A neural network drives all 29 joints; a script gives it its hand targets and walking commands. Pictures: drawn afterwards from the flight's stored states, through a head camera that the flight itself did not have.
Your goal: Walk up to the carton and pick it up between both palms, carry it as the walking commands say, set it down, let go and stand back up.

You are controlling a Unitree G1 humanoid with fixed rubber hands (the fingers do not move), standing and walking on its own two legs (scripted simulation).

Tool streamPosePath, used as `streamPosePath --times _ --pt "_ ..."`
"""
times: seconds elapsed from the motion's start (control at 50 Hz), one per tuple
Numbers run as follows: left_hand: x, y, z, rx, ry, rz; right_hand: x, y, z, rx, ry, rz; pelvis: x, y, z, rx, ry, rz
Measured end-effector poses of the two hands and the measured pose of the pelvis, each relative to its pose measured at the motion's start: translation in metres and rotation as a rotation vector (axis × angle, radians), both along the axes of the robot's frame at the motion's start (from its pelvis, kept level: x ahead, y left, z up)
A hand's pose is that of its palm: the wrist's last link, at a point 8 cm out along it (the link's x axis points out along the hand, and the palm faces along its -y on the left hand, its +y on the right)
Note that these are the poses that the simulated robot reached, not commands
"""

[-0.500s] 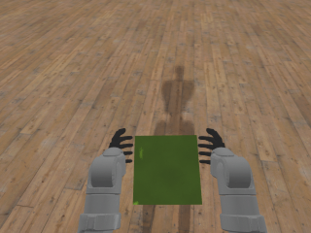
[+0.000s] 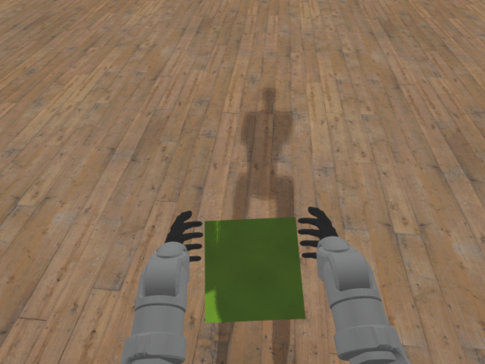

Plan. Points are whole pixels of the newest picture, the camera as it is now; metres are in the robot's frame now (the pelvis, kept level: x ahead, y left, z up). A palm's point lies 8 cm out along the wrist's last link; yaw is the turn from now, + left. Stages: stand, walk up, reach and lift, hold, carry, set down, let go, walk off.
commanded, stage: hold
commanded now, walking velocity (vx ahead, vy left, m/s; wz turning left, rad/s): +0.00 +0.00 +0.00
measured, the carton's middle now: (251, 268) +0.31 +0.03 -0.09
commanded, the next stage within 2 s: set down in 0.16 s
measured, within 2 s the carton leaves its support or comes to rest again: neither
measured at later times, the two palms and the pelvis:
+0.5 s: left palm (153, 245) +0.29 +0.20 +0.03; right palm (304, 248) +0.29 -0.06 +0.03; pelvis -0.01 +0.05 +0.00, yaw -8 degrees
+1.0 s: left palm (176, 264) +0.30 +0.18 -0.06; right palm (305, 273) +0.30 -0.08 -0.07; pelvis -0.04 +0.05 -0.03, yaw -8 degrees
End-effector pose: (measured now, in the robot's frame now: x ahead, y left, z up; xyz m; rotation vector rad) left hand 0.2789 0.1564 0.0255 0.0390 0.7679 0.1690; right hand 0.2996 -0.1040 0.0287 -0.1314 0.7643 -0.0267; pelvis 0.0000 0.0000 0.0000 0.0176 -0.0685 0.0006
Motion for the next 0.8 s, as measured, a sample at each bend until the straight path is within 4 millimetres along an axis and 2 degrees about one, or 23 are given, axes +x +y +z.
streamPosePath --times 0.08,0.16,0.28,0.38,0.46,0.58,0.8 --pt "-0.006 -0.005 -0.002 -0.018 -0.045 -0.046 -0.015 -0.008 -0.002 0.01 -0.043 -0.022 -0.002 0.002 0.002 0.007 0.006 -0.076" --pt "-0.003 -0.002 0.006 -0.011 -0.077 -0.054 -0.017 -0.005 0.007 0.028 -0.085 -0.031 -0.006 0.008 0.001 0.003 -0.005 -0.132" --pt "-0.006 0.021 0.027 -0.046 -0.107 0.019 -0.01 0.02 0.024 0.0 -0.107 0.019 -0.009 0.019 0.002 -0.002 -0.067 -0.143" --pt "-0.002 0.038 0.025 -0.054 -0.079 0.056 -0.004 0.039 0.025 0.005 -0.07 0.004 -0.011 0.033 0.001 -0.012 -0.094 -0.131" --pt "0.004 0.041 0.014 -0.036 -0.05 0.042 -0.006 0.042 0.014 0.022 -0.043 -0.027 -0.012 0.046 -0.001 -0.017 -0.093 -0.137" --pt "0.013 0.033 -0.006 -0.01 -0.02 -0.005 -0.011 0.034 -0.013 0.033 -0.02 -0.065 -0.015 0.06 -0.004 -0.022 -0.066 -0.156" --pt "0.021 0.023 -0.045 0.007 -0.017 -0.018 -0.009 0.024 -0.051 0.052 -0.027 -0.094 -0.023 0.064 -0.014 -0.011 0.066 -0.157"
